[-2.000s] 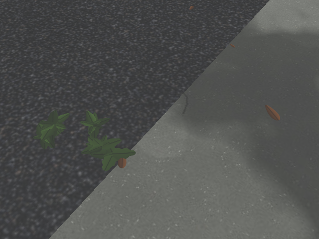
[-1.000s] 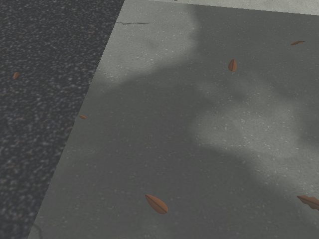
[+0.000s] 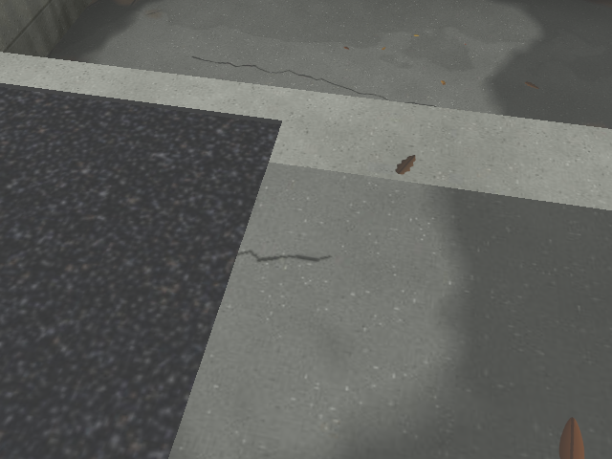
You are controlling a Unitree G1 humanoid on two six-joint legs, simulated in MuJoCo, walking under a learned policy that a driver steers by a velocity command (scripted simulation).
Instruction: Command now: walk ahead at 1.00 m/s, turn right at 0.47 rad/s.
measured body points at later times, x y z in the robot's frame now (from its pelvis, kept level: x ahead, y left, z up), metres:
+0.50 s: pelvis +0.47 -0.07 -0.01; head +0.50 -0.07 +0.44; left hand +0.61 +0.19 -0.14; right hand +0.54 -0.35 -0.10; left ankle +0.46 +0.11 -0.60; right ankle +0.49 -0.08 -0.72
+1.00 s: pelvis +0.72 -0.11 +0.01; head +0.74 -0.14 +0.46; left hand +1.04 -0.06 -0.08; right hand +0.63 -0.38 -0.11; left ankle +0.87 -0.10 -0.72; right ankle +0.65 -0.24 -0.69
